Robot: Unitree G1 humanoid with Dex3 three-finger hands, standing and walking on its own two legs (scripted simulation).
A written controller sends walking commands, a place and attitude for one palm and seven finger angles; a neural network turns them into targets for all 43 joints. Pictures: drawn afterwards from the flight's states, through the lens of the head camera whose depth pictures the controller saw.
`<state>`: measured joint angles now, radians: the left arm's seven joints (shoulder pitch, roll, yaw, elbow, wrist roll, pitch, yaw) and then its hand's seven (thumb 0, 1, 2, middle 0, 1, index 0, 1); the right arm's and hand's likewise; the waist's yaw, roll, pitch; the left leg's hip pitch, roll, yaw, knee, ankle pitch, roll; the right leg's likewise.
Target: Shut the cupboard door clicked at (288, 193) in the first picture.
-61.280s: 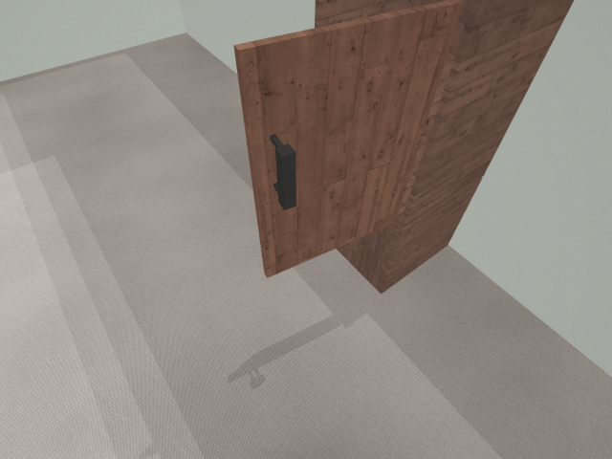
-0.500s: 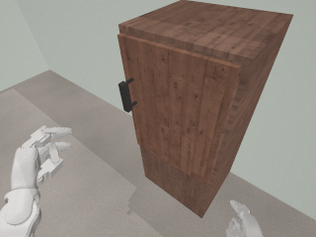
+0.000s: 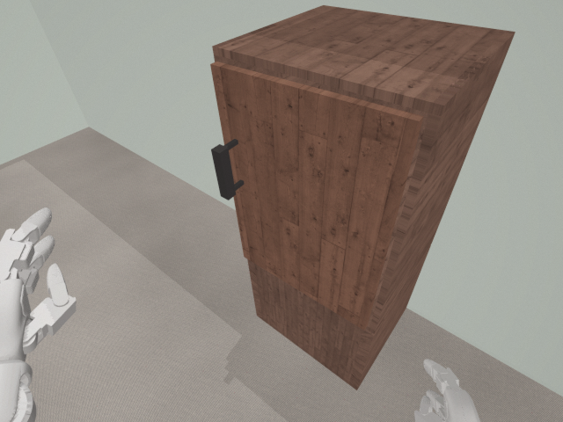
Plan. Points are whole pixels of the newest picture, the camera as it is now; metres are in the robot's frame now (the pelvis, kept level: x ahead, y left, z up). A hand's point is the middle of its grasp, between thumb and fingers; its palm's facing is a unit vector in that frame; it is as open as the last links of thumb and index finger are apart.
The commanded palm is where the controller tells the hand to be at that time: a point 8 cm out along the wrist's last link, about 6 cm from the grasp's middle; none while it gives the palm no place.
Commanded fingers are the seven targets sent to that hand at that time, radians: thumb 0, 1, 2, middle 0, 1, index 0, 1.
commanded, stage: draw the hand back to the body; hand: left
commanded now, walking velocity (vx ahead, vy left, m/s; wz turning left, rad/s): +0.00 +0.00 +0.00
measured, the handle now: (230, 168) +0.63 +0.20 +0.02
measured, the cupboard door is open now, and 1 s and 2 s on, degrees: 2 2 2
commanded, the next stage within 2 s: step back with the hand held close in 0.04 s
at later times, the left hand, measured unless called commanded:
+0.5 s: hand (59, 299) +0.19 +0.28 +0.15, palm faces +0.37 -0.79 -0.48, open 7.4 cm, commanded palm +0.13 +0.32 +0.17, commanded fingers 0.00 0.90 0.90 -0.20 -0.30 -0.20 -0.30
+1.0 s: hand out of the picture +0.12 +0.29 +0.16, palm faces +0.48 -0.77 -0.42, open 7.4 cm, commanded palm +0.06 +0.33 +0.17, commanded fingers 0.00 0.90 0.90 -0.20 -0.30 -0.20 -0.30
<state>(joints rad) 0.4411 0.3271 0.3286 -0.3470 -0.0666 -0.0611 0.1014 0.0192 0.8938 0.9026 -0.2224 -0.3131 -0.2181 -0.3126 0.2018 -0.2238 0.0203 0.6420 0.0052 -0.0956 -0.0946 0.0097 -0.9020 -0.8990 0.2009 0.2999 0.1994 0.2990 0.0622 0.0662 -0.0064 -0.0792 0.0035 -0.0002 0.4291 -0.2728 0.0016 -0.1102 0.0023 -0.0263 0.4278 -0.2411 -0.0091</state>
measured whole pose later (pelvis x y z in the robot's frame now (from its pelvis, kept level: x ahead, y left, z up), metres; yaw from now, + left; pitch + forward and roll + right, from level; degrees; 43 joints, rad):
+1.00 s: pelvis -0.09 +0.03 -0.02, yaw +0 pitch +0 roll -1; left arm 0.49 0.38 0.44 -0.46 -0.01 -0.25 0.17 0.02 0.89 0.90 -0.22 -0.30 -0.21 -0.30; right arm 0.26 -0.22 0.01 0.59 0.00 -0.06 -0.09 0.01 -0.90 -0.90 0.20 0.30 0.20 0.30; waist -0.01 0.00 -0.01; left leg -0.42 0.00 0.02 0.67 -0.26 0.05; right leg -0.41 0.00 0.00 0.59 -0.18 0.02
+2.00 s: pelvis -0.18 +0.02 -0.01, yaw -3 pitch +3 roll -4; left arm 0.44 0.43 0.41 -0.53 -0.06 -0.26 0.12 0.02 0.89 0.90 -0.21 -0.30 -0.21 -0.30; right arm 0.08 -0.13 0.03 0.64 -0.03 -0.12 -0.06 0.01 -0.90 -0.90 0.21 0.30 0.20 0.30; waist 0.01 0.01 0.01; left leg -0.52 0.14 0.09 0.44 0.02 0.01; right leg -0.16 0.07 0.00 0.42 -0.32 0.01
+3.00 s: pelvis -0.22 +0.04 -0.01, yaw -1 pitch +1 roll -1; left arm 0.31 0.35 0.13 0.15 0.02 -0.04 0.03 0.01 0.90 0.90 -0.20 -0.30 -0.20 -0.30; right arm 0.15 -0.29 0.00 0.76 -0.01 -0.06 -0.01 0.00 -0.90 -0.90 0.20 0.30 0.20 0.30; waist 0.01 0.07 -0.06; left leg -0.35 -0.01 -0.01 0.59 -0.26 0.01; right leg -0.23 0.02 -0.01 0.57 -0.36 -0.02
